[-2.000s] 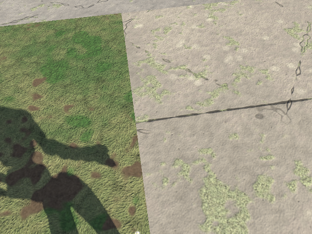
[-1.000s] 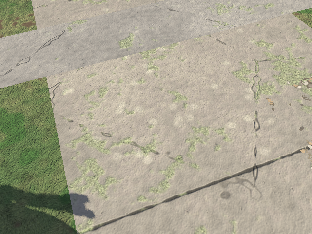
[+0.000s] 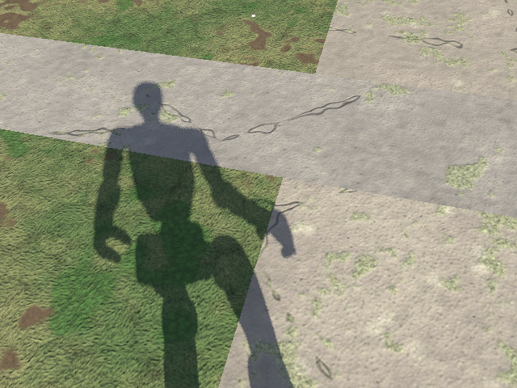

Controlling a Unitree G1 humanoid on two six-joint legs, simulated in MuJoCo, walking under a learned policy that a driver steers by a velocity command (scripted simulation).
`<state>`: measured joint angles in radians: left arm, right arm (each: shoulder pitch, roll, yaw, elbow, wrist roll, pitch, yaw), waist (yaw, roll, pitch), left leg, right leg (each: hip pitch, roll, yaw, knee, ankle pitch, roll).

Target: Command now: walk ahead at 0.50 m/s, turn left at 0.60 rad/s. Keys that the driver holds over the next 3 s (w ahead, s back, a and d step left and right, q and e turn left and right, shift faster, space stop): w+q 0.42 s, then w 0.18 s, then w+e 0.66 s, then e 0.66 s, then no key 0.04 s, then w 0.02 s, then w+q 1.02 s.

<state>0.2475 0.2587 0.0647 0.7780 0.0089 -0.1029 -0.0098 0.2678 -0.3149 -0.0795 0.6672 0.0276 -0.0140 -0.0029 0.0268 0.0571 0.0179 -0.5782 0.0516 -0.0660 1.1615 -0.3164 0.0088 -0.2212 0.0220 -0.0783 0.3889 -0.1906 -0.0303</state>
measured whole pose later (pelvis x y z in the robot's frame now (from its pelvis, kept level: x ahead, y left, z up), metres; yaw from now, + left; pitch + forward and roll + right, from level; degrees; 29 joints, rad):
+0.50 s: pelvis +0.26 +0.09 +0.00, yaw +18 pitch +1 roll +0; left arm 0.17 0.31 0.05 0.76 0.00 -0.10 -0.01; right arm 0.27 -0.28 -0.07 0.64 0.01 -0.04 0.03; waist -0.01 -0.03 0.06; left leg -0.30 -0.10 -0.01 0.45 -0.17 0.10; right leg -0.52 -0.10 0.04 1.15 -0.33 0.01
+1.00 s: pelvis +0.57 +0.10 -0.01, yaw +12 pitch +2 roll +0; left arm 0.23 0.30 0.05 0.73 -0.01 -0.07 -0.04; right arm 0.27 -0.30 -0.04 0.72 0.00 -0.09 0.00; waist 0.01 0.02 0.04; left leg -0.42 0.01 -0.05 1.16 -0.37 0.01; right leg -0.35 0.09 0.02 0.49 -0.16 -0.09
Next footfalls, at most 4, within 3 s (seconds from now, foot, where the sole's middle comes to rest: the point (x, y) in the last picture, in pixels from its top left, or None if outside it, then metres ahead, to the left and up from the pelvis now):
0.32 left None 0.32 0.17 -0.78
0.86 right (267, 319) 0.67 0.05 -0.78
1.34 left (194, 243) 0.93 0.29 -0.78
1.80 right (281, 244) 0.92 0.02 -0.78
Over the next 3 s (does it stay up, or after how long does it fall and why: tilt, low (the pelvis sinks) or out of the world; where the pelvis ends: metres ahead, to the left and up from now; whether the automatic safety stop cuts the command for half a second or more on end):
stays up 1.26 0.05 0.00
